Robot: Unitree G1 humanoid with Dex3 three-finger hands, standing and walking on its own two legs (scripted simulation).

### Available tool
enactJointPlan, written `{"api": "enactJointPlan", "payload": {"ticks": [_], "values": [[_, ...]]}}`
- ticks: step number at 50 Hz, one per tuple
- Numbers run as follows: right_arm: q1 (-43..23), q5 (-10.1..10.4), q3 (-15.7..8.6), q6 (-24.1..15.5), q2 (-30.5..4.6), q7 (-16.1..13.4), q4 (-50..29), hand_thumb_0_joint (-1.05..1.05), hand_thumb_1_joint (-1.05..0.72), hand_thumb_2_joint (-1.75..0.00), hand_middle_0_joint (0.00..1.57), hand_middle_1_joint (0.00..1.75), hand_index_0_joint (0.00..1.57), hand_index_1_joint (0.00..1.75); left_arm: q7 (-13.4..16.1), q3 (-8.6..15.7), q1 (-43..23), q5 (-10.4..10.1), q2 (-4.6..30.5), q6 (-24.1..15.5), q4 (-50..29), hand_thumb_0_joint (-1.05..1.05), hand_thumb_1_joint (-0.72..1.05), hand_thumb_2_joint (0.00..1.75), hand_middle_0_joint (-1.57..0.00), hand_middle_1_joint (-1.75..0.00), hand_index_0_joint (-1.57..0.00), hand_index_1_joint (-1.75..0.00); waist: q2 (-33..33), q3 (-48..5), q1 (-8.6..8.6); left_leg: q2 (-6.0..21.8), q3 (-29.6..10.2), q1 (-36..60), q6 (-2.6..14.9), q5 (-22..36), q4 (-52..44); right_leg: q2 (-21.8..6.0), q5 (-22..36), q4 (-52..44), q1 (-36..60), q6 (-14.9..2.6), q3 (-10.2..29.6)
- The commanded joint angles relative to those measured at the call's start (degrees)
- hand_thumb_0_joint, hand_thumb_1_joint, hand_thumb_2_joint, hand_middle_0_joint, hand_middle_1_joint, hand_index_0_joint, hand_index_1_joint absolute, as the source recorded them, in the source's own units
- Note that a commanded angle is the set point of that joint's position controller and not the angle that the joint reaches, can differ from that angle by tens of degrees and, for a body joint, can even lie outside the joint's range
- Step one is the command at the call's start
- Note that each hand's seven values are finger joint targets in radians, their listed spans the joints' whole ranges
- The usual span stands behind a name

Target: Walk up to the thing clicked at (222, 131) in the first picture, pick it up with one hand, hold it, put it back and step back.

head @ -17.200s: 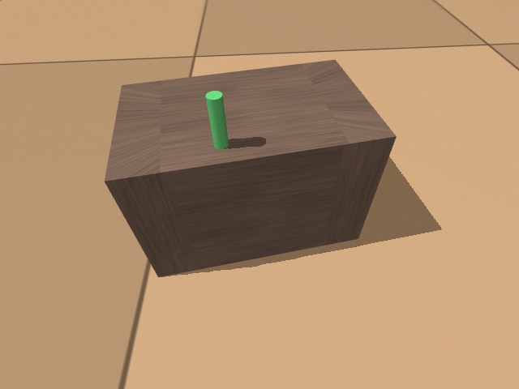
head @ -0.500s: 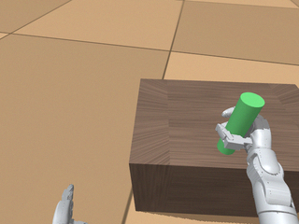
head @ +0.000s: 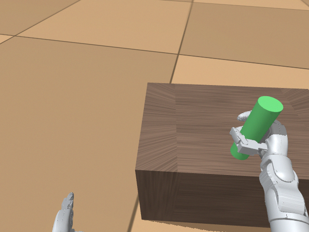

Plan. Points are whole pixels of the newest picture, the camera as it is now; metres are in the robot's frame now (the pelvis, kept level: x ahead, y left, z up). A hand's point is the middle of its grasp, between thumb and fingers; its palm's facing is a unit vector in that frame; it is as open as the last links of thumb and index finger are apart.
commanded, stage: hold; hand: right
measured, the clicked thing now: (252, 131) +0.33 -0.19 +0.13
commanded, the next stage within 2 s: crouch in 0.28 s
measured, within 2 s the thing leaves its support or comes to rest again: neither
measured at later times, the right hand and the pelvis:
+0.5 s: hand (243, 130) +0.34 -0.17 +0.13, palm faces +0.14 +0.99 +0.01, open 6.4 cm; pelvis +0.00 +0.00 +0.00, yaw +0 degrees
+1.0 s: hand (234, 134) +0.40 -0.19 +0.04, palm faces +0.16 +0.99 +0.04, open 6.4 cm; pelvis -0.01 +0.00 -0.02, yaw +1 degrees
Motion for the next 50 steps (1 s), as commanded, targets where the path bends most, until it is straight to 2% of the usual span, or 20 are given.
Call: {"api": "enactJointPlan", "payload": {"ticks": [1,2,5,7,8,10,12,14,18,21,24,26,27,33,36,41,42,45,49,50], "values": [[-22.69,-0.08,0.37,-6.09,-7.27,0.17,-16.67,0.00,-0.56,-1.35,1.40,1.47,1.42,1.47,0.57,-0.08,-9.39,-0.02,5.19,-2.74,-9.48,0.00,-0.54,0.05,-0.05,-0.06,-0.05,-0.05,0.96,-11.31,-0.23,-1.06,2.20,-0.32,0.21,11.11,-5.13,1.44,7.47,-3.00,6.21,-2.02,-0.97],[-21.26,0.00,2.95,-5.83,-4.65,0.63,-15.73,0.00,-0.55,-1.36,1.40,1.47,1.42,1.47,0.50,-1.21,-10.05,-0.11,4.05,-3.06,-9.26,0.00,-0.55,0.05,-0.05,-0.06,-0.05,-0.05,1.33,-9.91,-0.28,-1.28,2.51,-0.74,0.21,11.02,-5.14,1.18,7.55,-3.27,5.73,-1.98,-0.81],[-19.01,0.10,2.54,-4.86,-5.51,1.43,-13.51,0.00,-0.55,-1.35,1.39,1.46,1.41,1.46,0.61,0.62,-9.71,-0.04,6.78,-3.36,-8.53,0.00,-0.54,0.04,-0.05,-0.05,-0.05,-0.05,1.22,-10.07,-0.26,-1.33,2.80,-1.16,0.26,11.81,-4.79,0.89,8.78,-3.31,6.67,-1.81,-0.60],[-18.36,0.05,-1.24,-4.02,-8.71,1.53,-11.71,0.00,-0.56,-1.36,1.39,1.46,1.41,1.46,0.66,1.76,-6.99,0.15,8.18,-3.09,-7.91,0.00,-0.54,0.04,-0.05,-0.06,-0.06,-0.05,2.37,-12.73,-0.23,-1.24,3.10,0.04,0.01,13.52,-4.50,1.10,10.55,-2.91,7.67,-1.98,-0.48],[-21.85,0.61,-3.17,-4.71,-10.85,1.16,-18.56,0.00,-0.57,-1.35,1.40,1.46,1.41,1.46,0.81,3.32,-8.37,0.13,10.37,-3.28,-11.08,0.00,-0.54,0.04,-0.05,-0.05,-0.06,-0.05,2.54,-15.29,-0.53,-1.25,3.04,1.03,0.02,14.21,-4.43,1.14,11.17,-2.79,8.60,-1.96,-0.48],[-20.60,0.81,-3.77,-4.49,-10.23,0.68,-16.80,0.00,-0.58,-1.36,1.41,1.48,1.43,1.48,0.47,2.14,-4.23,0.06,7.99,-2.75,-9.04,0.00,-0.53,0.04,-0.05,-0.06,-0.06,-0.05,2.06,-13.50,-0.61,-1.28,3.33,1.55,0.11,13.69,-4.55,1.33,10.69,-3.11,7.92,-1.89,-0.54],[-22.58,0.96,-6.93,-5.07,-13.04,-0.23,-18.35,0.00,-0.62,-1.34,1.41,1.46,1.43,1.46,0.92,4.71,-4.06,0.05,10.32,-2.81,-10.73,0.00,-0.54,0.05,-0.05,-0.05,-0.05,-0.05,3.18,-14.19,-0.80,-1.31,3.02,1.93,0.00,13.43,-4.77,1.44,10.15,-2.90,8.23,-2.00,-0.76],[-22.13,1.00,-4.59,-5.44,-10.24,-0.17,-17.98,0.00,-0.63,-1.34,1.42,1.46,1.43,1.45,0.26,0.88,-2.73,-0.07,5.17,-2.34,-8.26,0.00,-0.54,0.05,-0.05,-0.06,-0.05,-0.05,2.36,-10.20,-0.51,-1.06,2.62,0.91,-0.09,12.74,-5.20,1.82,8.84,-2.85,6.41,-2.12,-1.15],[-20.29,0.29,-1.08,-4.84,-8.14,0.25,-16.03,0.00,-0.58,-1.34,1.40,1.45,1.41,1.45,0.53,2.32,-6.69,-0.11,6.87,-2.31,-8.90,0.00,-0.54,0.05,-0.05,-0.05,-0.05,-0.05,1.88,-10.51,-0.35,-0.96,2.33,0.43,0.00,13.49,-4.89,1.62,9.66,-2.78,6.42,-2.10,-1.10],[-22.46,-0.05,3.50,-4.20,-4.61,1.34,-16.89,0.00,-0.52,-1.35,1.41,1.47,1.43,1.47,-0.01,-2.08,-9.13,-0.11,3.61,-2.81,-9.16,0.00,-0.55,0.06,-0.04,-0.05,-0.04,-0.05,-0.37,-11.82,-0.33,-1.15,2.61,-0.22,0.31,14.11,-4.55,1.12,11.00,-2.83,7.29,-1.71,-0.74],[-20.07,-0.02,-0.83,-3.27,-8.59,1.47,-12.89,0.00,-0.53,-1.34,1.41,1.47,1.43,1.47,0.47,1.32,-8.91,-0.06,7.95,-2.90,-8.87,0.00,-0.55,0.05,-0.05,-0.05,-0.05,-0.05,2.71,-11.85,-0.27,-1.09,2.85,0.27,-0.03,13.76,-4.80,1.22,10.45,-3.06,6.84,-2.02,-0.55],[-21.41,0.15,-3.19,-3.41,-9.99,1.40,-11.16,0.00,-0.55,-1.35,1.42,1.48,1.44,1.48,0.28,0.97,-7.58,0.04,7.73,-2.79,-9.76,0.00,-0.55,0.05,-0.05,-0.05,-0.05,-0.05,3.83,-12.78,0.02,-1.11,3.04,0.54,-0.21,14.02,-4.63,1.37,10.66,-2.61,7.14,-2.18,-0.54],[-23.23,0.43,-4.44,-3.97,-11.21,1.13,-12.53,0.00,-0.56,-1.36,1.43,1.48,1.45,1.48,0.59,3.44,-7.13,0.07,10.43,-2.88,-12.16,0.00,-0.55,0.05,-0.05,-0.05,-0.05,-0.05,5.28,-14.86,0.86,-1.03,2.90,1.17,-0.37,15.22,-4.48,1.46,11.47,-2.18,7.86,-2.42,-0.56],[-27.30,0.37,-5.52,-8.15,-10.93,0.99,-1.44,0.00,-0.57,-1.33,1.42,1.46,1.43,1.46,-0.26,2.71,-2.60,0.22,7.38,-2.18,-7.57,0.00,-0.55,0.06,-0.05,-0.05,-0.05,-0.05,5.01,-8.36,1.65,-1.09,1.98,-4.12,-0.27,11.94,-3.20,1.46,7.68,-1.07,2.96,-2.58,-0.96],[-31.69,-0.37,-4.87,-11.52,-11.69,1.72,3.73,0.00,-0.55,-1.31,1.39,1.43,1.41,1.43,-0.49,2.06,-6.86,0.24,6.73,-2.71,-7.66,0.00,-0.56,0.06,-0.05,-0.05,-0.05,-0.05,2.97,-9.92,1.74,-0.85,1.18,-7.29,0.00,10.28,-0.37,1.41,6.26,1.72,-0.69,-2.46,-1.03],[-37.44,-0.68,-4.91,-17.43,-14.05,3.26,9.47,0.00,-0.57,-1.35,1.41,1.47,1.43,1.47,-0.03,-0.32,-8.75,0.23,6.82,-4.31,-14.50,0.00,-0.55,0.06,-0.05,-0.05,-0.05,-0.05,1.38,-23.37,2.74,-0.90,1.08,-6.91,-0.15,15.15,4.24,0.89,10.93,6.98,1.84,-2.03,-0.36],[-38.67,-0.76,-4.89,-18.46,-14.36,3.66,10.68,0.00,-0.54,-1.35,1.40,1.46,1.42,1.46,0.05,-1.47,-6.38,0.42,5.56,-4.19,-12.48,0.00,-0.56,0.06,-0.05,-0.06,-0.05,-0.06,0.27,-23.13,2.63,-1.01,1.17,-7.96,0.00,15.61,5.12,0.75,11.95,7.84,0.98,-1.93,-0.11],[-43.31,-0.39,-7.86,-20.82,-19.08,3.89,14.86,0.00,-0.53,-1.37,1.41,1.48,1.43,1.48,0.60,1.69,-6.81,0.75,10.10,-4.35,-12.54,0.00,-0.55,0.06,-0.05,-0.06,-0.06,-0.06,-1.79,-25.00,3.31,-1.18,1.10,-11.09,0.36,13.46,6.14,0.49,10.46,8.91,-0.25,-1.71,0.24],[-44.67,-0.56,-7.98,-23.16,-19.12,3.55,21.74,0.00,-0.55,-1.40,1.43,1.51,1.46,1.51,0.07,1.19,-1.05,1.04,8.70,-4.15,-10.29,0.00,-0.55,0.06,-0.06,-0.06,-0.06,-0.06,-2.69,-19.86,3.86,-1.70,1.29,-14.50,0.67,8.37,6.84,0.44,4.51,8.92,-5.85,-1.57,0.19],[-45.10,-0.72,-9.76,-24.01,-21.12,3.41,22.18,0.00,-0.52,-1.40,1.43,1.51,1.45,1.51,-0.05,0.53,-1.53,1.17,8.59,-4.38,-11.71,0.00,-0.55,0.05,-0.06,-0.06,-0.06,-0.05,-2.00,-20.99,3.47,-1.86,1.34,-14.53,0.70,8.02,7.19,0.25,4.29,9.28,-6.24,-1.57,0.52]]}}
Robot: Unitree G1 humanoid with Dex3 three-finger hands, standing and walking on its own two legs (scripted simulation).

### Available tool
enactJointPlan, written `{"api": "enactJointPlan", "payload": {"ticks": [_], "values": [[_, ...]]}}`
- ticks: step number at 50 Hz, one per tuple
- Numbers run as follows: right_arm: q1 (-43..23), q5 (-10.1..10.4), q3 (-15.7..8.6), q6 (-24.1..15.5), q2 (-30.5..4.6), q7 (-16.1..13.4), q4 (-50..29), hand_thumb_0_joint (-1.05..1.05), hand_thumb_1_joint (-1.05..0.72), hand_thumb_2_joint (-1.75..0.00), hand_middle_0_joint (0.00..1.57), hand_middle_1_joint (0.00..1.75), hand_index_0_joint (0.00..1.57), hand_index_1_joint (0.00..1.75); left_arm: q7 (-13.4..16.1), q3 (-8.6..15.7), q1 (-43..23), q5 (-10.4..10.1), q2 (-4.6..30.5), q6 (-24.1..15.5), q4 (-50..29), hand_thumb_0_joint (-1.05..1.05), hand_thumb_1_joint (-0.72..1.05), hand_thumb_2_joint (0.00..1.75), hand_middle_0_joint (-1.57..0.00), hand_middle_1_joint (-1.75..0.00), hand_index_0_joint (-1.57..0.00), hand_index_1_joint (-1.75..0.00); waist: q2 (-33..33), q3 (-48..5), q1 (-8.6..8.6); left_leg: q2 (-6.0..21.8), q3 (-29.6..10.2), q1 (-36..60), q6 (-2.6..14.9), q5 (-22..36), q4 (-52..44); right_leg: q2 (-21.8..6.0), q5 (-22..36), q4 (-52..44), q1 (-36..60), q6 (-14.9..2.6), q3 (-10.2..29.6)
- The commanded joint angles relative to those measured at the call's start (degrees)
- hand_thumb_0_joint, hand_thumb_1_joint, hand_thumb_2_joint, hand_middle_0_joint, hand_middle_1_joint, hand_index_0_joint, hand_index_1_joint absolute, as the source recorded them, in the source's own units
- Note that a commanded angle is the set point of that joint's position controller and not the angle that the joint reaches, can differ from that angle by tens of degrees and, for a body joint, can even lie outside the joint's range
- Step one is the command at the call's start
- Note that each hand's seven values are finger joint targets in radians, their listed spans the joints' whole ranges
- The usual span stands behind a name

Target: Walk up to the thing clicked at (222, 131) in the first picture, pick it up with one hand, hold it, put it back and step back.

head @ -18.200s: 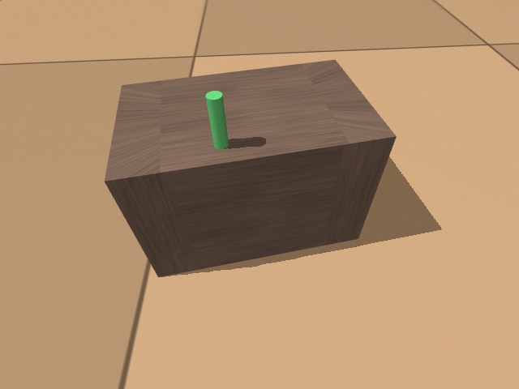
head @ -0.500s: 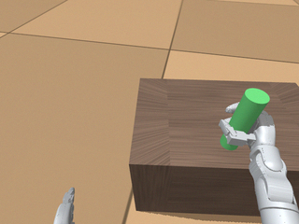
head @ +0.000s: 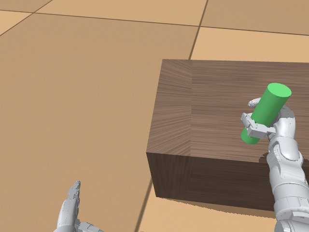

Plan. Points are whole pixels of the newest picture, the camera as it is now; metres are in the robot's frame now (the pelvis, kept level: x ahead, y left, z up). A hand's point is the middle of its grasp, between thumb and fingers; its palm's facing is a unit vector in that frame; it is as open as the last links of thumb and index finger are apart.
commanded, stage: crouch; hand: right
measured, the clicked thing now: (262, 116) +0.41 -0.20 +0.07
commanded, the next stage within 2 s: lower in 0.54 s
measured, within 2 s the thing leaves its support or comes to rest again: rests again in 1.44 s
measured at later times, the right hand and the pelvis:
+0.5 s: hand (256, 116) +0.45 -0.21 +0.02, palm faces +0.18 +0.98 +0.03, open 6.4 cm; pelvis +0.00 -0.01 -0.03, yaw +1 degrees
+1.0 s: hand (251, 125) +0.45 -0.22 -0.03, palm faces +0.19 +0.98 +0.04, open 6.4 cm; pelvis -0.01 -0.01 -0.06, yaw +0 degrees
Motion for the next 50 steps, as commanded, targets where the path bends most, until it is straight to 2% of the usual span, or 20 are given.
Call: {"api": "enactJointPlan", "payload": {"ticks": [1,9,11,14,16,17,18,20,21,25,26,27,29,31,33,36,37,40,43,50], "values": [[-27.76,0.31,-4.15,-9.23,-15.07,-0.01,-10.68,0.00,-0.54,-1.38,1.42,1.50,1.44,1.50,0.15,0.97,-3.08,0.34,6.39,-3.30,-10.46,0.00,-0.55,0.05,-0.06,-0.06,-0.06,-0.06,-5.52,-20.94,-0.65,-1.06,1.84,1.77,0.75,11.23,-3.38,1.20,8.27,-2.35,9.18,-1.54,0.54],[-32.43,-0.66,-4.92,-11.64,-16.55,1.30,-3.51,0.00,-0.50,-1.33,1.35,1.43,1.38,1.43,0.25,2.67,-0.45,0.81,9.79,-3.38,-19.21,0.00,-0.54,0.04,-0.06,-0.06,-0.07,-0.05,-2.85,-26.59,1.38,-1.35,1.56,-0.29,0.48,13.60,0.40,1.24,10.43,1.69,7.66,-1.91,0.81],[-33.62,-0.65,-5.26,-12.22,-17.24,1.69,-2.08,0.00,-0.49,-1.30,1.33,1.40,1.35,1.40,0.40,4.69,1.19,0.80,11.76,-3.47,-21.25,0.00,-0.54,0.05,-0.06,-0.06,-0.06,-0.06,-2.82,-26.66,2.53,-1.59,1.93,-2.27,0.52,12.47,1.01,1.05,9.79,2.31,7.50,-1.81,1.22],[-34.78,-1.17,-4.42,-12.92,-16.27,2.36,0.28,0.00,-0.48,-1.28,1.31,1.38,1.33,1.38,-0.44,0.15,5.30,1.16,6.70,-3.30,-19.40,0.00,-0.54,0.05,-0.06,-0.06,-0.06,-0.06,-5.80,-24.76,2.14,-1.51,1.82,-5.57,0.79,10.60,2.27,1.16,8.16,3.67,4.72,-1.64,1.06],[-35.56,-1.37,-5.59,-13.57,-18.43,2.45,-1.20,0.00,-0.49,-1.26,1.30,1.36,1.32,1.36,-0.65,-0.04,5.03,1.19,6.36,-3.32,-19.76,0.00,-0.54,0.05,-0.06,-0.06,-0.06,-0.05,-6.96,-26.43,1.27,-1.57,1.63,-6.12,0.87,11.03,3.52,1.16,9.01,4.60,4.53,-1.53,1.09],[-35.42,-1.58,-6.61,-13.65,-19.78,2.51,0.36,0.00,-0.50,-1.27,1.30,1.37,1.32,1.37,-0.53,1.99,4.77,1.41,7.88,-3.38,-20.05,0.00,-0.54,0.05,-0.06,-0.06,-0.07,-0.05,-7.46,-26.53,1.99,-1.45,1.44,-7.07,0.85,10.96,3.80,1.22,8.97,5.45,4.01,-1.58,1.02],[-36.45,-1.42,-5.91,-13.93,-18.78,2.70,-1.80,0.00,-0.52,-1.28,1.31,1.37,1.33,1.37,-0.79,1.01,4.56,1.53,7.73,-3.35,-20.49,0.00,-0.54,0.05,-0.06,-0.06,-0.07,-0.06,-8.82,-27.45,1.69,-1.76,1.73,-8.00,1.08,10.40,4.51,0.94,9.21,5.33,4.44,-1.37,1.46],[-35.40,-1.89,-7.71,-13.80,-20.82,2.39,1.70,0.00,-0.52,-1.30,1.33,1.40,1.35,1.40,-0.74,3.16,5.72,1.85,9.72,-3.15,-20.77,0.00,-0.54,0.05,-0.06,-0.06,-0.06,-0.05,-8.76,-26.95,2.19,-1.90,1.87,-9.88,1.16,9.78,4.98,0.76,9.90,6.26,4.19,-1.21,1.69],[-36.25,-1.88,-6.43,-13.95,-18.47,2.38,0.04,0.00,-0.53,-1.30,1.33,1.40,1.35,1.40,-1.09,1.52,5.46,2.00,8.03,-3.20,-21.71,0.00,-0.54,0.05,-0.06,-0.06,-0.06,-0.06,-9.57,-27.61,1.67,-1.85,1.83,-8.97,1.28,10.73,5.64,0.97,10.62,6.44,3.26,-1.12,1.59],[-38.02,-2.14,-6.79,-14.41,-19.62,2.28,-1.49,0.00,-0.53,-1.28,1.32,1.38,1.34,1.38,-0.77,3.63,1.24,1.84,11.59,-3.34,-30.54,0.00,-0.54,0.05,-0.06,-0.06,-0.06,-0.06,-6.24,-31.88,3.43,-2.28,2.44,-7.51,1.06,11.22,6.24,0.50,10.53,7.68,4.18,-1.41,2.16],[-38.25,-2.21,-7.25,-14.42,-20.20,2.30,-1.14,0.00,-0.53,-1.29,1.33,1.39,1.35,1.39,-0.59,4.90,4.81,2.00,12.28,-3.02,-27.54,0.00,-0.54,0.05,-0.06,-0.06,-0.06,-0.05,-8.32,-32.47,3.36,-2.25,2.50,-8.70,1.22,11.40,6.72,0.40,12.17,7.96,5.42,-1.18,2.22],[-37.72,-2.10,-5.11,-14.33,-16.83,2.47,-0.16,0.00,-0.53,-1.31,1.35,1.41,1.37,1.41,-1.14,1.78,7.12,2.07,8.57,-2.72,-25.78,0.00,-0.54,0.05,-0.06,-0.06,-0.06,-0.06,-9.31,-31.32,2.87,-2.28,2.56,-9.27,1.19,11.71,6.98,0.52,13.36,8.33,5.44,-1.08,2.10],[-34.89,-2.21,-6.08,-13.79,-17.50,2.49,3.30,0.00,-0.53,-1.31,1.35,1.41,1.37,1.41,-1.45,1.51,8.25,1.77,8.06,-2.43,-25.75,0.00,-0.55,0.06,-0.06,-0.06,-0.06,-0.06,-6.72,-29.29,2.37,-2.23,2.58,-8.67,1.01,11.75,7.24,0.91,11.97,8.88,1.64,-1.48,1.93],[-37.31,-2.81,-8.65,-13.99,-22.10,2.30,0.80,0.00,-0.55,-1.30,1.34,1.39,1.35,1.39,-1.08,4.24,6.63,1.98,11.05,-2.33,-27.38,0.00,-0.54,0.05,-0.06,-0.06,-0.06,-0.05,-8.06,-31.51,2.88,-2.13,2.31,-9.91,1.03,11.75,7.82,0.73,11.58,9.48,2.23,-1.50,1.94],[-36.92,-2.49,-8.13,-14.30,-20.26,2.18,2.29,0.00,-0.55,-1.32,1.34,1.41,1.36,1.41,-1.23,4.54,6.81,1.98,11.14,-2.33,-28.62,0.00,-0.54,0.05,-0.06,-0.06,-0.06,-0.05,-6.20,-29.22,3.89,-2.24,2.61,-10.14,1.01,10.39,7.76,0.64,9.10,9.38,0.54,-1.55,2.20],[-33.95,-2.82,-6.50,-14.84,-15.73,2.44,6.31,0.00,-0.57,-1.32,1.36,1.42,1.37,1.42,-2.17,0.20,8.33,2.18,6.25,-2.07,-27.72,0.00,-0.55,0.05,-0.05,-0.05,-0.05,-0.05,-6.37,-26.08,3.13,-2.13,2.33,-11.29,1.07,10.81,9.33,0.94,9.03,10.70,-3.67,-1.74,1.70],[-34.64,-3.07,-7.79,-15.15,-17.15,2.54,6.91,0.00,-0.56,-1.32,1.36,1.42,1.38,1.42,-1.94,2.19,8.10,2.33,8.18,-2.10,-29.28,0.00,-0.55,0.05,-0.05,-0.05,-0.05,-0.05,-5.65,-27.58,4.29,-2.36,2.57,-13.00,1.13,10.84,10.02,0.58,10.36,11.34,-2.78,-1.65,2.24],[-35.92,-4.08,-9.26,-16.12,-21.03,2.59,5.97,0.00,-0.56,-1.36,1.38,1.46,1.40,1.46,-2.15,2.62,8.95,2.83,9.49,-1.77,-31.54,0.00,-0.55,0.05,-0.06,-0.05,-0.06,-0.05,-7.00,-29.19,3.89,-2.21,2.32,-13.52,1.25,11.11,11.54,0.59,10.35,12.87,-3.72,-1.55,2.19],[-37.45,-3.96,-9.46,-17.36,-21.21,3.05,3.73,0.00,-0.59,-1.35,1.38,1.45,1.40,1.45,-2.40,4.64,11.82,3.22,10.19,-1.36,-30.51,0.00,-0.54,0.05,-0.06,-0.06,-0.06,-0.05,-10.55,-30.92,4.78,-2.24,2.48,-16.19,1.43,9.92,12.88,0.55,10.24,14.28,-3.20,-1.32,2.49],[-38.07,-4.03,-10.29,-19.07,-21.86,2.68,2.47,0.00,-0.58,-1.37,1.40,1.47,1.42,1.47,-2.55,3.15,10.09,3.55,9.79,-0.92,-36.67,0.00,-0.55,0.06,-0.05,-0.05,-0.05,-0.06,-11.63,-35.99,5.33,-2.46,2.88,-16.98,1.44,10.33,14.99,0.37,11.32,17.43,-3.11,-1.33,2.92]]}}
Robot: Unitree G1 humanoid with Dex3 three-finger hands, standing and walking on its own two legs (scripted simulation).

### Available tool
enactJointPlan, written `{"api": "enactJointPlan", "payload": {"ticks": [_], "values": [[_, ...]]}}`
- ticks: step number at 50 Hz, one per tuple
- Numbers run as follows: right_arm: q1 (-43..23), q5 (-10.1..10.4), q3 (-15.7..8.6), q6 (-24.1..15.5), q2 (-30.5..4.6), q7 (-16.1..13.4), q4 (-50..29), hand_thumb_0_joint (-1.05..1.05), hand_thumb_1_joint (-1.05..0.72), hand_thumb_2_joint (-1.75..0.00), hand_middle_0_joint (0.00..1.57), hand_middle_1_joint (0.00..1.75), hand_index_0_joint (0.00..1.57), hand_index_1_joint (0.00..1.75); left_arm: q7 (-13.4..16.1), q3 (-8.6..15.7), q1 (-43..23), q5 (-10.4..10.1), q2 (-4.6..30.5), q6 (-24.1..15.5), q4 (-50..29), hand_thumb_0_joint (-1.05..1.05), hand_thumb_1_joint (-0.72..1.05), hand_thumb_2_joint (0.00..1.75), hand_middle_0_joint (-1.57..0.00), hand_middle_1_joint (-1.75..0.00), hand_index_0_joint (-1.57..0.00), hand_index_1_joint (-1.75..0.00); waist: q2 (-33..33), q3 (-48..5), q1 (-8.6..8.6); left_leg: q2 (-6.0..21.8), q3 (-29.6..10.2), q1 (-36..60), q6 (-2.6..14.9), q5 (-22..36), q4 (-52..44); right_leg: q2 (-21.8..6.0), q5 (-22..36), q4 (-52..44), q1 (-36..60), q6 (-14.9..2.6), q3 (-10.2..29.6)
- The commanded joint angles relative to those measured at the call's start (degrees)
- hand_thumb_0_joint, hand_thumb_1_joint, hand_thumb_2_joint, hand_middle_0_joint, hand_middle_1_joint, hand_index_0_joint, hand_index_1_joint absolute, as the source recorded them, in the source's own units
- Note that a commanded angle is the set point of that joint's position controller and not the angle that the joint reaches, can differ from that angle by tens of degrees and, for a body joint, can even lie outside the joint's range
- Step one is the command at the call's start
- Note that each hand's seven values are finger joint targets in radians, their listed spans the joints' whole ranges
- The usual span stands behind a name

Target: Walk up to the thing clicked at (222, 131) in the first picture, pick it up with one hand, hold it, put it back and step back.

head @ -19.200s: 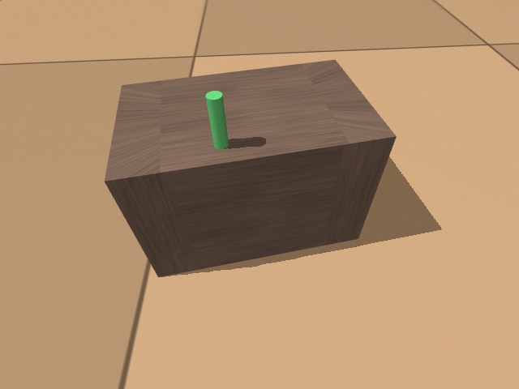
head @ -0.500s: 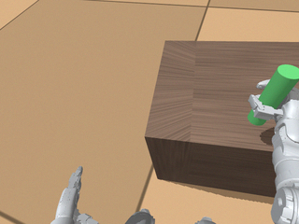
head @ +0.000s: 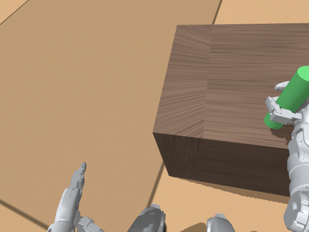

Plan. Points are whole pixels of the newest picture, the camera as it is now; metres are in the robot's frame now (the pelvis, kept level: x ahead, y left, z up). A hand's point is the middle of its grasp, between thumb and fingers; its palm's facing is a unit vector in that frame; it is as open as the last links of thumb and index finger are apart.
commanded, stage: lower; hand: right
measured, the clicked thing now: (288, 101) +0.46 -0.23 +0.04
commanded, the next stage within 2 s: loosen in 0.62 s
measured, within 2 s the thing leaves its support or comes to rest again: rests again in 0.44 s
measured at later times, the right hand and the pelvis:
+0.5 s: hand (275, 108) +0.47 -0.21 -0.01, palm faces +0.21 +0.98 +0.03, open 6.4 cm; pelvis -0.01 +0.00 -0.03, yaw +0 degrees
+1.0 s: hand (275, 109) +0.47 -0.22 -0.02, palm faces +0.21 +0.98 +0.02, open 6.6 cm; pelvis -0.01 +0.00 -0.04, yaw +0 degrees
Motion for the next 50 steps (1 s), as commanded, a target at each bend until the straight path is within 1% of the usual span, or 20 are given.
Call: {"api": "enactJointPlan", "payload": {"ticks": [1,3,5,6,9,10,12,15,21,24,25,27,32,35,37,40,41,46,49,50], "values": [[-26.90,0.32,-1.45,-6.59,-14.96,-0.30,-14.89,0.00,-0.58,-1.37,1.40,1.48,1.42,1.48,1.29,5.65,-0.43,0.05,9.77,-2.67,-12.51,0.00,-0.55,0.06,-0.05,-0.05,-0.05,-0.06,-10.55,-31.17,0.13,-1.64,2.05,8.45,2.09,18.40,-4.91,1.13,19.90,-4.78,22.67,-0.85,1.30],[-25.43,0.02,-1.09,-6.73,-14.14,-0.33,-11.95,0.00,-0.57,-1.37,1.42,1.48,1.43,1.48,1.09,5.40,1.13,0.34,9.47,-2.08,-9.76,0.00,-0.55,0.06,-0.05,-0.05,-0.05,-0.05,-11.88,-27.92,0.27,-1.68,2.14,5.81,2.36,17.27,-3.97,1.01,19.39,-4.58,20.46,-0.61,1.35],[-26.51,-0.41,-2.42,-6.99,-15.94,-0.46,-13.53,0.00,-0.56,-1.37,1.41,1.48,1.43,1.48,1.18,6.46,-0.25,0.29,10.88,-1.99,-14.50,0.00,-0.55,0.06,-0.05,-0.05,-0.05,-0.05,-10.66,-30.94,0.71,-1.76,2.21,7.04,2.34,17.07,-4.11,0.99,17.97,-4.20,20.39,-0.85,1.57],[-25.49,-0.62,-2.73,-7.11,-16.89,-0.54,-12.47,0.00,-0.57,-1.38,1.41,1.49,1.43,1.49,1.12,6.15,-0.37,0.41,10.64,-1.68,-13.98,0.00,-0.55,0.06,-0.05,-0.05,-0.05,-0.05,-11.84,-29.63,-0.03,-1.72,2.16,7.16,2.44,16.31,-3.88,1.08,17.12,-4.55,19.36,-0.68,1.23],[-25.03,-0.72,-1.33,-7.23,-14.19,-0.06,-8.19,0.00,-0.58,-1.38,1.42,1.49,1.44,1.49,0.47,3.82,2.93,0.49,7.86,-0.98,-12.08,0.00,-0.54,0.05,-0.05,-0.05,-0.05,-0.05,-10.94,-24.19,0.71,-1.80,2.08,4.99,2.48,13.73,-3.61,1.34,12.99,-4.06,14.60,-0.82,1.03],[-25.24,-0.63,-2.29,-7.48,-14.98,-0.07,-9.28,0.00,-0.56,-1.37,1.41,1.48,1.42,1.48,0.38,3.25,1.80,0.53,7.77,-1.11,-14.19,0.00,-0.54,0.05,-0.05,-0.05,-0.05,-0.05,-10.09,-25.80,0.42,-1.76,1.78,6.02,2.39,13.34,-3.51,1.52,12.03,-3.74,13.34,-1.06,1.06],[-25.76,-0.98,-4.08,-7.67,-18.36,-0.23,-9.96,0.00,-0.56,-1.36,1.40,1.47,1.42,1.47,0.63,5.48,1.31,0.56,10.29,-0.94,-17.76,0.00,-0.54,0.04,-0.05,-0.05,-0.05,-0.05,-9.76,-28.45,0.80,-1.82,1.57,7.18,2.34,12.80,-3.48,1.50,11.00,-3.42,14.04,-1.09,0.96],[-25.75,-1.03,-3.36,-7.82,-17.26,0.00,-9.62,0.00,-0.56,-1.35,1.40,1.46,1.41,1.46,0.60,7.31,4.82,0.75,11.19,-0.49,-15.54,0.00,-0.53,0.04,-0.05,-0.05,-0.05,-0.05,-11.06,-27.17,2.17,-1.81,1.62,5.52,2.17,14.62,-2.25,1.53,12.61,-1.97,13.57,-1.24,0.98],[-27.58,-0.82,-2.57,-8.47,-15.63,0.39,-12.33,0.00,-0.54,-1.33,1.38,1.44,1.39,1.44,0.22,3.63,2.57,0.89,8.24,-0.81,-18.32,0.00,-0.54,0.05,-0.05,-0.05,-0.05,-0.05,-11.73,-30.76,1.64,-1.74,1.57,4.79,2.28,14.61,-0.80,1.33,12.90,-0.14,13.04,-1.16,1.18],[-26.58,-1.35,-3.32,-8.60,-18.20,0.25,-13.19,0.00,-0.55,-1.31,1.37,1.42,1.38,1.42,0.64,6.61,2.78,0.96,11.43,-0.41,-19.69,0.00,-0.54,0.05,-0.05,-0.05,-0.05,-0.05,-14.12,-32.18,1.83,-2.03,2.62,3.39,2.74,15.12,0.17,1.10,15.55,-0.61,15.81,-0.56,1.87],[-25.25,-1.42,-3.80,-8.51,-18.38,0.07,-11.82,0.00,-0.55,-1.31,1.36,1.42,1.38,1.42,0.60,6.47,2.96,1.16,11.50,-0.22,-19.91,0.00,-0.55,0.05,-0.05,-0.05,-0.05,-0.05,-14.80,-32.54,1.54,-2.03,2.69,3.48,2.67,15.54,0.33,1.05,16.59,-0.40,16.60,-0.48,1.80],[-24.37,-1.16,-3.26,-8.44,-16.64,0.18,-11.35,0.00,-0.53,-1.31,1.36,1.42,1.38,1.42,0.31,5.61,4.50,1.22,10.38,0.22,-18.26,0.00,-0.55,0.05,-0.05,-0.05,-0.05,-0.05,-15.62,-30.69,1.35,-2.15,3.02,2.19,2.79,15.75,0.88,0.92,18.30,-0.29,16.19,-0.35,1.94],[-22.66,-1.07,-3.11,-8.21,-15.32,-0.01,-9.55,0.00,-0.56,-1.31,1.37,1.42,1.38,1.42,0.18,6.42,3.66,1.06,11.03,0.51,-20.26,0.00,-0.55,0.05,-0.05,-0.05,-0.05,-0.05,-13.12,-29.64,2.57,-2.31,3.30,1.20,2.80,15.00,0.93,0.64,17.10,0.06,15.13,-0.54,2.22],[-22.50,-1.17,-3.41,-8.57,-14.83,-0.18,-9.07,0.00,-0.54,-1.31,1.37,1.42,1.39,1.42,-0.25,5.32,5.51,1.40,9.66,0.80,-19.11,0.00,-0.55,0.05,-0.05,-0.04,-0.04,-0.05,-12.03,-28.13,2.50,-2.29,3.00,1.66,2.57,16.71,1.53,0.94,17.97,1.24,12.45,-0.90,1.87],[-22.79,-1.53,-3.63,-8.50,-15.01,-0.09,-8.04,0.00,-0.45,-1.21,1.39,1.37,1.40,1.37,-0.27,5.52,5.10,1.42,9.79,0.96,-19.35,0.00,-0.54,0.04,-0.06,-0.05,-0.06,-0.05,-10.79,-26.94,3.18,-2.15,2.85,1.28,2.54,16.64,1.73,0.97,16.73,1.77,10.77,-1.12,1.86],[-24.04,-1.86,-4.04,-8.76,-16.87,0.25,-10.24,0.00,-0.36,-0.97,1.30,1.16,1.30,1.16,-0.24,6.97,4.87,1.31,11.18,1.04,-21.24,0.00,-0.50,0.02,-0.05,-0.05,-0.07,-0.04,-13.02,-31.09,3.04,-2.09,2.73,1.22,2.60,17.05,2.18,0.85,18.20,2.22,13.57,-1.03,1.93],[-22.87,-2.04,-3.86,-8.47,-16.59,0.17,-9.06,0.00,-0.35,-0.91,1.27,1.12,1.26,1.12,-0.36,6.67,5.43,1.34,10.95,1.26,-21.87,0.00,-0.51,0.02,-0.06,-0.05,-0.07,-0.04,-12.74,-30.06,3.05,-2.14,2.91,1.28,2.68,16.54,2.29,0.96,17.69,1.86,12.88,-0.89,1.90],[-24.32,-1.81,-3.47,-7.83,-16.02,0.22,-8.99,0.00,-0.19,-0.73,1.21,0.98,1.20,0.98,-0.47,6.44,5.06,1.01,10.67,1.54,-22.54,0.00,-0.51,0.02,-0.06,-0.06,-0.07,-0.04,-12.66,-27.87,3.08,-2.17,3.05,-0.25,2.87,11.62,1.67,0.96,11.04,0.50,10.68,-0.80,2.14],[-24.79,-2.33,-3.46,-7.57,-16.55,0.05,-9.03,0.00,-0.05,-0.61,1.16,0.88,1.15,0.88,-0.42,6.06,5.10,1.11,10.04,1.49,-22.30,0.00,-0.51,0.03,-0.05,-0.06,-0.07,-0.04,-12.48,-27.71,2.95,-2.05,2.64,0.31,2.74,11.36,1.60,1.05,10.10,1.10,9.33,-0.99,1.87],[-24.74,-2.12,-3.80,-7.49,-16.70,0.09,-8.64,0.00,0.01,-0.65,1.08,0.88,1.07,0.88,-0.37,5.96,4.54,1.10,10.17,1.38,-22.81,0.00,-0.52,0.04,-0.05,-0.05,-0.06,-0.04,-12.27,-28.14,3.12,-2.00,2.52,0.51,2.67,11.79,1.64,1.02,10.38,1.53,9.09,-1.06,1.87]]}}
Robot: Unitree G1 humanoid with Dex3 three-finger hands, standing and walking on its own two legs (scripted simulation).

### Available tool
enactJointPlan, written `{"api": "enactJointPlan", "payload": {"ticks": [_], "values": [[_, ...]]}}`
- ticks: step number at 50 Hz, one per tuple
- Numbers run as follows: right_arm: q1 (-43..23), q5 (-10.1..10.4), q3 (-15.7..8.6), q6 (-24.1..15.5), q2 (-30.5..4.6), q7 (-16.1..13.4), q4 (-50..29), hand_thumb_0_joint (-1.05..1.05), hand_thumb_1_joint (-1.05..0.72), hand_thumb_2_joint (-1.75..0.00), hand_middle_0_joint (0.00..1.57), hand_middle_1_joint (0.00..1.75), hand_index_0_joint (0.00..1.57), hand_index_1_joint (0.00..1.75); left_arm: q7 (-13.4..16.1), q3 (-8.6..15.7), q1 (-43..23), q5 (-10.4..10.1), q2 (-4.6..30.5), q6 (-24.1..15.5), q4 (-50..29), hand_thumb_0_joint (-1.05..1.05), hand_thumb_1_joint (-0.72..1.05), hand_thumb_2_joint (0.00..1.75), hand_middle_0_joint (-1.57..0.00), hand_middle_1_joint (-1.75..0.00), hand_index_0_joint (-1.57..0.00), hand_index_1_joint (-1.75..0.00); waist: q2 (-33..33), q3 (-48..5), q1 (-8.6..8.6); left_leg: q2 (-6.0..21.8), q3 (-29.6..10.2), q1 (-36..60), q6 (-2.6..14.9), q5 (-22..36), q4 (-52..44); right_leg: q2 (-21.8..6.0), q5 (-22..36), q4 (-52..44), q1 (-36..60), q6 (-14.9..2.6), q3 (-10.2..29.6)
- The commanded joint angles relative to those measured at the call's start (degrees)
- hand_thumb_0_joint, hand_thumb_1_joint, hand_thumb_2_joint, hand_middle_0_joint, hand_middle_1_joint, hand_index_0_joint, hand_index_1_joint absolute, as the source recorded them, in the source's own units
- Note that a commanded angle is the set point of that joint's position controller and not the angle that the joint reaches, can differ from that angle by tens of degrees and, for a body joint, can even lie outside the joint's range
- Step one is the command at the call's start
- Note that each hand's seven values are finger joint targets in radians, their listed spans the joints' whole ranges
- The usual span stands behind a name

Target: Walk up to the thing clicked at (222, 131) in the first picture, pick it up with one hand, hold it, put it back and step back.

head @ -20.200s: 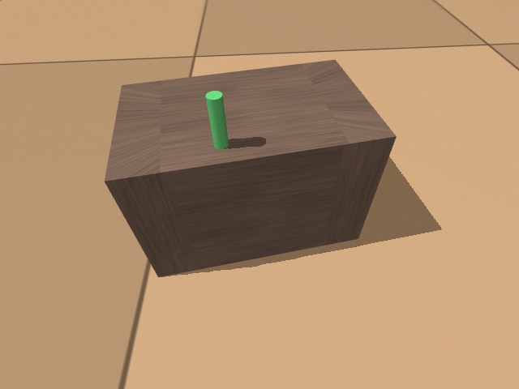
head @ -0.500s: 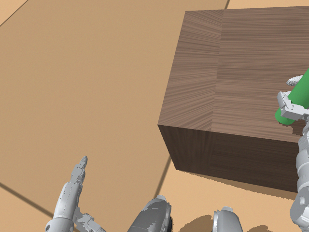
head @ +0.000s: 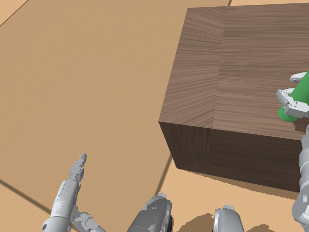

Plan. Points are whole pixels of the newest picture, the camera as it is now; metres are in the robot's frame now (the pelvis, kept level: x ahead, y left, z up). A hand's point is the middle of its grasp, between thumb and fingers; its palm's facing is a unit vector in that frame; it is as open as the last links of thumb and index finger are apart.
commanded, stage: open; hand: right
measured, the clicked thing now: (305, 94) +0.48 -0.23 +0.03
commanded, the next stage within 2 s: withdraw in 0.36 s
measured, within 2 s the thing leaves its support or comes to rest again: neither
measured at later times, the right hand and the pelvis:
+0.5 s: hand (296, 95) +0.48 -0.22 +0.02, palm faces +0.21 +0.98 +0.03, open 12.4 cm; pelvis +0.00 +0.00 +0.00, yaw +0 degrees
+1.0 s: hand out of the picture +0.49 -0.32 +0.14, palm faces +0.31 +0.94 -0.13, open 16.1 cm; pelvis +0.01 -0.01 +0.04, yaw +0 degrees
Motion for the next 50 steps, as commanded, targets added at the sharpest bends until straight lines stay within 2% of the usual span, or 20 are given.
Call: {"api": "enactJointPlan", "payload": {"ticks": [1,6,11,18,19,24,28,29,33,34,35,37,39,42,45,46,47,48,49,50], "values": [[-22.35,0.23,0.09,-3.84,-12.72,0.17,-12.42,0.00,0.04,-0.57,1.12,0.82,1.12,0.82,1.32,5.86,1.78,0.01,8.68,-3.01,-10.28,0.00,-0.51,0.03,-0.06,-0.06,-0.07,-0.05,-11.66,-26.96,-0.17,-1.38,0.76,11.65,2.18,15.23,-8.05,1.56,13.43,-9.06,20.42,-1.62,-0.42],[-22.60,0.19,-0.09,-3.63,-13.35,-0.04,-11.46,0.00,0.17,-0.42,0.95,0.67,0.94,0.68,1.59,5.95,1.16,-0.04,9.05,-3.01,-10.59,0.00,-0.53,0.04,-0.05,-0.05,-0.06,-0.05,-11.49,-25.27,-0.58,-1.55,1.04,9.99,2.48,10.70,-8.58,1.46,9.02,-10.40,19.78,-1.29,-0.09],[-21.75,0.52,-1.04,-3.34,-14.38,-0.13,-12.35,0.00,0.29,-0.34,0.83,0.58,0.83,0.58,1.76,6.43,3.05,-0.09,9.32,-3.01,-11.08,0.00,-0.53,0.05,-0.05,-0.05,-0.05,-0.05,-10.97,-27.24,-0.11,-1.45,0.59,12.14,2.09,13.74,-8.83,1.57,11.60,-9.11,20.08,-1.68,-0.39],[-20.86,0.43,-0.03,-3.10,-12.72,-0.15,-12.61,0.00,0.36,-0.29,0.65,0.47,0.66,0.47,1.79,6.38,2.72,-0.02,9.07,-3.23,-9.87,0.00,-0.54,0.05,-0.05,-0.05,-0.05,-0.05,-11.40,-27.29,0.09,-1.50,0.81,11.29,2.10,15.99,-8.12,1.42,14.41,-8.37,20.93,-1.67,-0.41],[-20.73,0.37,0.28,-3.01,-12.35,-0.16,-13.58,0.00,0.33,-0.29,0.59,0.44,0.60,0.44,1.80,6.14,1.74,-0.12,9.14,-3.27,-10.55,0.00,-0.54,0.05,-0.05,-0.05,-0.05,-0.05,-11.78,-27.72,-0.79,-1.54,1.05,11.32,2.28,16.30,-7.79,1.47,15.27,-8.86,21.68,-1.43,-0.34],[-19.32,0.32,0.62,-2.88,-11.32,-0.32,-12.62,0.00,0.35,-0.35,0.45,0.43,0.46,0.43,1.51,5.48,2.61,-0.05,8.51,-2.98,-10.06,0.00,-0.51,0.03,-0.05,-0.05,-0.06,-0.04,-12.18,-26.33,-0.81,-1.68,1.43,11.15,2.36,16.94,-7.60,1.36,16.63,-9.33,21.94,-1.28,-0.25],[-21.88,0.26,-2.15,-3.20,-17.58,-0.32,-18.91,0.00,0.29,-0.39,0.41,0.44,0.42,0.44,2.12,9.04,2.83,-0.43,11.94,-2.48,-12.89,0.00,-0.50,0.02,-0.05,-0.05,-0.06,-0.04,-13.25,-32.62,-0.02,-1.56,1.25,15.17,2.04,20.57,-8.68,1.34,20.37,-9.07,26.75,-1.45,-0.23],[-20.65,0.18,-2.82,-2.79,-18.87,-0.38,-18.83,0.00,0.27,-0.40,0.42,0.44,0.42,0.44,2.21,10.20,3.74,-0.52,12.89,-2.09,-11.78,0.00,-0.50,0.02,-0.05,-0.05,-0.06,-0.04,-13.73,-32.09,-0.94,-1.51,1.36,16.02,2.06,20.96,-8.98,1.56,21.17,-9.83,27.63,-1.31,-0.44],[-21.79,0.80,-3.55,-1.37,-20.46,0.01,-21.32,0.00,0.30,-0.36,0.39,0.40,0.39,0.40,1.90,7.21,3.70,-1.24,10.05,-1.33,-10.35,0.00,-0.51,0.03,-0.05,-0.05,-0.05,-0.04,-14.59,-30.95,-2.61,-1.49,1.31,18.58,1.95,21.47,-11.23,1.82,22.95,-11.94,30.13,-1.17,-0.68],[-21.65,0.93,-3.37,-0.74,-20.60,0.26,-20.52,0.00,0.32,-0.34,0.38,0.38,0.38,0.38,1.90,5.59,3.12,-1.41,8.78,-1.28,-8.62,0.00,-0.51,0.03,-0.05,-0.04,-0.05,-0.04,-15.40,-29.37,-3.86,-1.37,0.95,18.62,2.00,21.18,-11.79,1.84,22.48,-12.47,29.72,-1.15,-1.00],[-20.73,1.04,-2.88,-0.01,-20.20,0.74,-17.80,0.00,0.33,-0.30,0.34,0.34,0.34,0.34,1.97,5.33,4.13,-1.48,8.12,-1.03,-5.33,0.00,-0.51,0.03,-0.05,-0.04,-0.05,-0.04,-15.19,-24.88,-2.84,-1.34,0.96,17.62,2.09,20.46,-12.33,1.82,21.52,-13.25,28.19,-1.07,-1.03],[-22.80,1.14,-3.18,0.98,-22.44,1.69,-19.14,0.00,0.36,-0.26,0.30,0.29,0.30,0.29,2.04,4.04,1.88,-1.62,7.54,-1.01,-2.04,0.00,-0.51,0.03,-0.05,-0.04,-0.06,-0.04,-16.36,-22.94,-4.85,-1.05,0.56,17.32,2.35,18.87,-13.14,1.92,20.22,-15.00,28.32,-0.88,-1.18],[-27.18,0.76,-3.32,2.02,-25.54,2.86,-21.32,0.00,0.39,-0.23,0.26,0.26,0.26,0.26,2.57,3.87,-3.06,-1.78,8.30,-1.65,-4.94,0.00,-0.52,0.02,-0.05,-0.04,-0.06,-0.04,-17.66,-27.07,-4.84,-0.96,0.37,19.32,2.48,19.16,-13.88,1.58,21.05,-15.95,31.92,-0.67,-1.13],[-24.23,1.98,-2.33,5.22,-22.82,5.31,-11.08,0.00,0.42,-0.17,0.19,0.19,0.19,0.19,3.18,4.87,-2.14,-2.39,9.70,-1.90,-1.07,0.00,-0.52,0.02,-0.05,-0.05,-0.06,-0.04,-12.08,-20.92,-2.62,-1.10,1.08,19.21,2.19,17.49,-16.17,1.38,17.89,-17.94,30.06,-1.05,-0.53],[-24.81,2.51,-0.94,7.63,-22.14,8.16,-7.58,0.00,0.42,-0.05,0.07,0.05,0.07,0.05,3.65,4.45,-2.26,-2.99,10.32,-2.67,-1.50,0.00,-0.56,0.06,-0.07,-0.06,-0.06,-0.07,-9.83,-21.56,-1.44,-1.34,1.90,19.89,2.06,17.47,-17.53,1.12,19.19,-19.62,32.32,-1.13,0.06],[-20.35,-4.17,-4.25,10.73,-36.60,4.74,-5.24,0.00,0.42,-0.06,0.07,0.05,0.07,0.05,3.67,4.25,-4.88,-3.98,11.58,-1.24,-6.81,0.00,-0.54,0.05,-0.07,-0.06,-0.07,-0.06,-10.67,-23.14,-8.34,-1.02,1.36,23.22,2.42,15.86,-19.60,1.82,19.02,-22.22,34.14,-0.53,-0.99],[-23.03,-3.26,-1.30,12.19,-31.28,2.08,-5.55,0.00,0.44,-0.05,0.07,0.05,0.07,0.05,3.40,4.15,-1.63,-3.96,10.57,-0.09,-3.59,0.00,-0.53,0.04,-0.07,-0.06,-0.07,-0.06,-10.96,-20.48,-5.41,-1.29,1.17,23.01,2.16,15.75,-20.56,1.64,17.79,-22.64,34.07,-0.57,-1.47],[-22.28,-2.67,2.83,13.39,-24.45,1.54,-3.86,0.00,0.45,-0.05,0.07,0.06,0.07,0.06,2.88,2.66,1.54,-4.23,9.20,0.46,-1.61,0.00,-0.53,0.05,-0.07,-0.06,-0.07,-0.06,-8.87,-17.65,-3.96,-1.57,1.49,21.48,2.00,15.44,-20.90,1.37,17.11,-23.00,33.74,-0.77,-1.34],[-22.03,-3.12,2.79,14.61,-24.95,0.87,-2.75,0.00,0.45,-0.05,0.07,0.06,0.07,0.06,2.51,2.81,3.25,-4.44,8.93,0.95,0.18,0.00,-0.54,0.04,-0.07,-0.05,-0.06,-0.06,-8.33,-15.29,-4.52,-1.49,1.67,21.20,2.00,15.23,-21.23,1.75,16.61,-23.66,32.47,-1.01,-1.26],[-21.11,-3.69,0.72,15.66,-28.84,-0.04,-4.00,0.00,0.47,-0.05,0.06,0.06,0.07,0.06,2.31,3.28,3.83,-4.49,9.51,1.46,0.16,0.00,-0.54,0.04,-0.06,-0.05,-0.06,-0.05,-7.46,-16.67,-5.32,-1.41,1.52,22.67,1.81,16.07,-21.83,1.96,17.39,-23.71,32.70,-1.16,-1.51]]}}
